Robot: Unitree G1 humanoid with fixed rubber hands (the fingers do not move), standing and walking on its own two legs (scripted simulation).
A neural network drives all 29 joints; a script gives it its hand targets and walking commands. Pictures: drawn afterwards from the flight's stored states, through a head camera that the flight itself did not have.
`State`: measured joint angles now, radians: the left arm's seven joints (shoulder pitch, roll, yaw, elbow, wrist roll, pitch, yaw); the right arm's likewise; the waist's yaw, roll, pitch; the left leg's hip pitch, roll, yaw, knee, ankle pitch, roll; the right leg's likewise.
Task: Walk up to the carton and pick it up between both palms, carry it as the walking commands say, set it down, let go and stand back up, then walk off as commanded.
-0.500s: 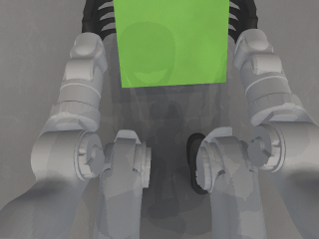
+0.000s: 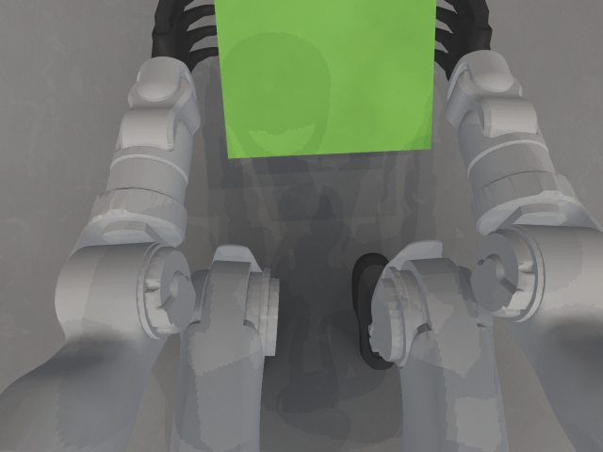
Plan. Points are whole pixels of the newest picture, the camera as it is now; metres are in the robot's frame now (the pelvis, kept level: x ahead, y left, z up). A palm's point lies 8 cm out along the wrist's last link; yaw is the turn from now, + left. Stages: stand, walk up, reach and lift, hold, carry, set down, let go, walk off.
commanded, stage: set down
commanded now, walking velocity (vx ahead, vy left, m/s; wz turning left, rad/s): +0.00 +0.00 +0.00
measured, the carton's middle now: (318, 80) +0.52 -0.02 -0.24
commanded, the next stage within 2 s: none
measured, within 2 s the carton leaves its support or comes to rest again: rests again in 0.22 s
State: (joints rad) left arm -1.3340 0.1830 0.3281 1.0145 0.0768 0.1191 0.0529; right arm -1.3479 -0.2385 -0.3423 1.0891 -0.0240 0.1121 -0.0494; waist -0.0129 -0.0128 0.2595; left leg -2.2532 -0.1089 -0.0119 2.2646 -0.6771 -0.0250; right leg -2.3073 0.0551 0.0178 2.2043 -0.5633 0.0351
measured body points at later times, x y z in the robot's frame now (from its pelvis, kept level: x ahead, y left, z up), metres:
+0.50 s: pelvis -0.01 +0.00 +0.00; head +0.35 +0.00 +0.26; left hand +0.52 +0.18 -0.19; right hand +0.51 -0.20 -0.19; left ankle +0.09 +0.11 -0.33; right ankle +0.11 -0.12 -0.33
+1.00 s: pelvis -0.01 +0.00 +0.03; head +0.33 +0.00 +0.32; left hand +0.54 +0.19 -0.11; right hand +0.53 -0.21 -0.11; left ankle +0.08 +0.11 -0.33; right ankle +0.11 -0.12 -0.33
